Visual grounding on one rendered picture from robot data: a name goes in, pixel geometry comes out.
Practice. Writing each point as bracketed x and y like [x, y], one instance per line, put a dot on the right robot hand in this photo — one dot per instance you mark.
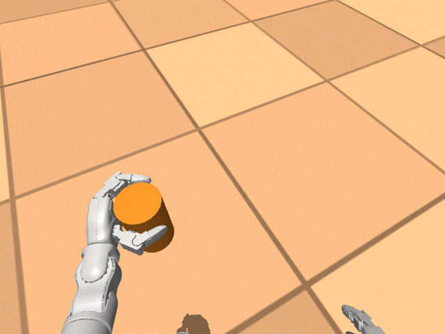
[362, 321]

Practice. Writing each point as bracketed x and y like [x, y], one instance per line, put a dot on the left robot hand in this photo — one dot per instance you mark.
[102, 224]

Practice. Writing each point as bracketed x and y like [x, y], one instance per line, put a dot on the left robot arm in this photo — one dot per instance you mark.
[95, 304]

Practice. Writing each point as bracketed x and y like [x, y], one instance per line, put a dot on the can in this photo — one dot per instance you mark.
[140, 207]

